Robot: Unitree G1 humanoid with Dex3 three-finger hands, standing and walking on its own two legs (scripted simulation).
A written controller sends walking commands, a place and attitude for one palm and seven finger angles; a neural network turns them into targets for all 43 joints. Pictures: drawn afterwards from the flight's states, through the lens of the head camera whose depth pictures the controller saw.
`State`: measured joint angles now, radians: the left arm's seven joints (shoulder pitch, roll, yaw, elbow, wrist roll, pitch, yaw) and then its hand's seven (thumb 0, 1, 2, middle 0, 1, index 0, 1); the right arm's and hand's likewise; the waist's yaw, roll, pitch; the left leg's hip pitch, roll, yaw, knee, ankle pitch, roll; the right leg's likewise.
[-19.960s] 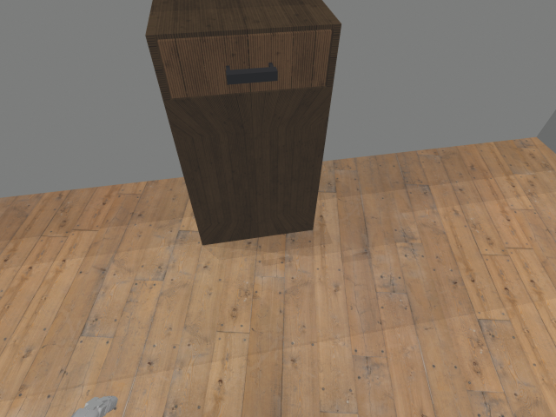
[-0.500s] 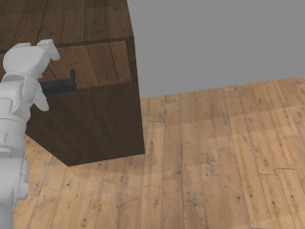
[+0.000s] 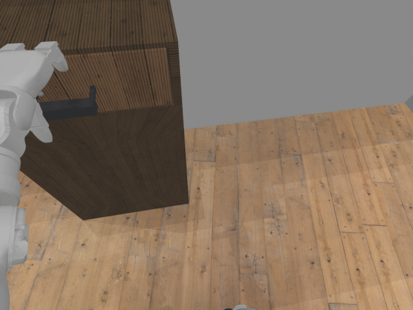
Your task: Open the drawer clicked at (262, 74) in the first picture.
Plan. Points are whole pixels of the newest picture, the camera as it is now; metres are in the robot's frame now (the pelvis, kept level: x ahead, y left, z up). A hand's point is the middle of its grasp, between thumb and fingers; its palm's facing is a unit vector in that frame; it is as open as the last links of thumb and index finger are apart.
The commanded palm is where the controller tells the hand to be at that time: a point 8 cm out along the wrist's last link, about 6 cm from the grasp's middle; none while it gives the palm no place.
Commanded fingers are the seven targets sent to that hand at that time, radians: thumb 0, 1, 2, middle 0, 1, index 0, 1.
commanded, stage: lower the fingers behind the handle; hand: left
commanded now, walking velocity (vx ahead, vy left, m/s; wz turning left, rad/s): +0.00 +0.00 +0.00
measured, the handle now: (62, 101) +0.52 +0.31 +0.05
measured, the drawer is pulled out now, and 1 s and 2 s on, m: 0.00 0.00 0.00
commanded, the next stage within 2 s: close the thumb around the handle in 1.70 s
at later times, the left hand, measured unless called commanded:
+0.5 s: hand (24, 116) +0.46 +0.35 +0.09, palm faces -0.04 -0.01 -1.00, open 13.8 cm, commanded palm +0.44 +0.34 +0.14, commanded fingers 0.00 -0.50 0.30 -0.30 -1.20 -0.30 -1.20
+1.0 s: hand (34, 127) +0.46 +0.35 +0.04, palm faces -0.12 +0.00 -0.99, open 13.8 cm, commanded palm +0.45 +0.34 +0.11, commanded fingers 0.00 -0.50 0.30 -0.30 -1.20 -0.30 -1.20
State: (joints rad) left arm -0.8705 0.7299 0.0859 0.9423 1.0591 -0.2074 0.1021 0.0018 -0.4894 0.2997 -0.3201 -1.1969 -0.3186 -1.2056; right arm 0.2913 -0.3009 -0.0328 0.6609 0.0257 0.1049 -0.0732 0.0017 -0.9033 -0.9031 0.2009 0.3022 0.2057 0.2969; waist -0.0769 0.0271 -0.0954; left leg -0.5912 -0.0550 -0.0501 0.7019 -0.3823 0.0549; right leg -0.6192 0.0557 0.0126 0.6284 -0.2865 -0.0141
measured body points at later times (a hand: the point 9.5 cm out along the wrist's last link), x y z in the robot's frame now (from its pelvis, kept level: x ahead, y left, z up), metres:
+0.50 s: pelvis +0.00 +0.01 -0.01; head +0.10 +0.02 +0.43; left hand +0.45 +0.34 +0.14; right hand +0.05 -0.28 -0.12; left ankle -0.04 +0.08 -0.72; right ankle +0.00 -0.12 -0.72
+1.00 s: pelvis +0.00 +0.02 -0.01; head +0.11 +0.03 +0.42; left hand +0.46 +0.35 +0.10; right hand +0.02 -0.26 -0.13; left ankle -0.04 +0.08 -0.72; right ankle +0.00 -0.12 -0.72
